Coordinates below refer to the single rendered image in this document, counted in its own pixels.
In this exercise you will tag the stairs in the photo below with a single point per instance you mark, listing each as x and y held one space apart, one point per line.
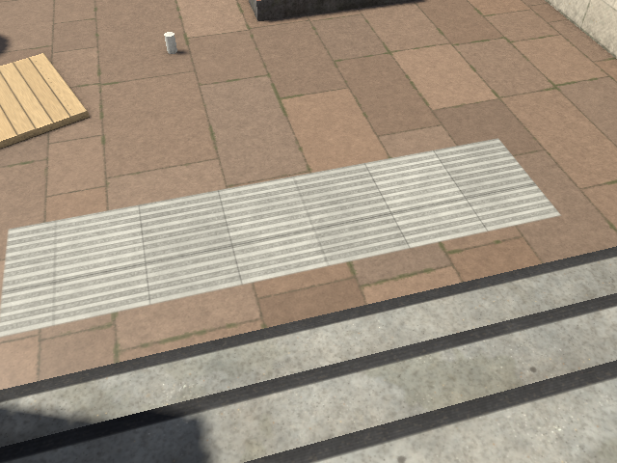
518 367

